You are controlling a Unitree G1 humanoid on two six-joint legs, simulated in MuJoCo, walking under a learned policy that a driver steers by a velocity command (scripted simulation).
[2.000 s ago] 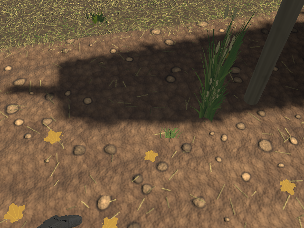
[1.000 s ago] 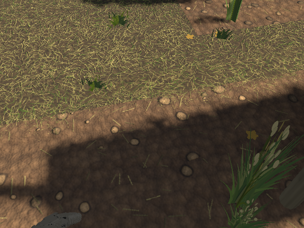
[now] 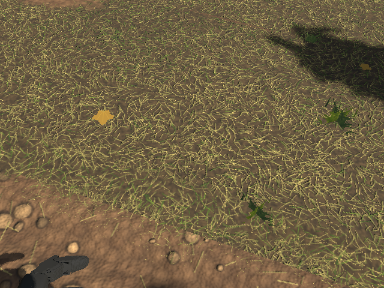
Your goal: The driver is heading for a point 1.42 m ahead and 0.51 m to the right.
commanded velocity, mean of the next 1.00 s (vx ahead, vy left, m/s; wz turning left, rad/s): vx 0.50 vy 0.00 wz -0.32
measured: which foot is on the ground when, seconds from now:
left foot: down 0.00-0.08, up 0.10-0.50, down 0.52-1.00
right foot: up 0.00-0.06, down 0.08-0.54, up 0.56-1.00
